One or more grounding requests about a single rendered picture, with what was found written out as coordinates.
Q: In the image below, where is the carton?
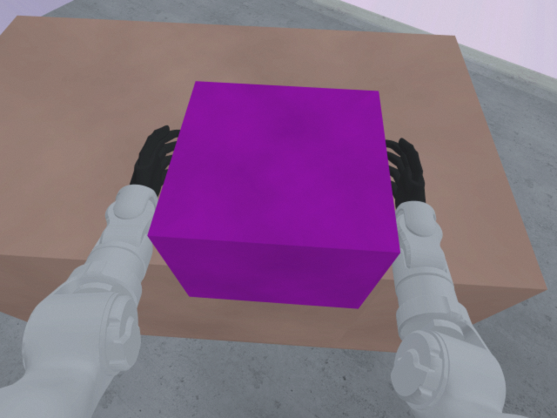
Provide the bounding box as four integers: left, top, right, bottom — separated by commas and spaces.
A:
147, 81, 400, 309

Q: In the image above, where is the robot left hand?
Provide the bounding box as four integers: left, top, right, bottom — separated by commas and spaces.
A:
130, 125, 180, 196

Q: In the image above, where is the pedestal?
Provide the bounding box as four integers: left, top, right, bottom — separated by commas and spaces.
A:
0, 16, 547, 353

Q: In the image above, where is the robot right hand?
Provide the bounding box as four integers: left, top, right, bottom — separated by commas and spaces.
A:
386, 138, 426, 209

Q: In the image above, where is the robot left forearm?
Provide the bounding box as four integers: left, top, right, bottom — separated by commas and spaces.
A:
22, 185, 158, 369

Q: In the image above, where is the robot right forearm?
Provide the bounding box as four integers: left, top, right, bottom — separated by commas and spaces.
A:
393, 201, 506, 407

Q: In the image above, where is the robot right upper arm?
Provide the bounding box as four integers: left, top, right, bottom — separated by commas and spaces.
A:
391, 329, 528, 418

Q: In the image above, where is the robot left upper arm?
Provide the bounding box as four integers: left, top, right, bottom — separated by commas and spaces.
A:
0, 292, 141, 418

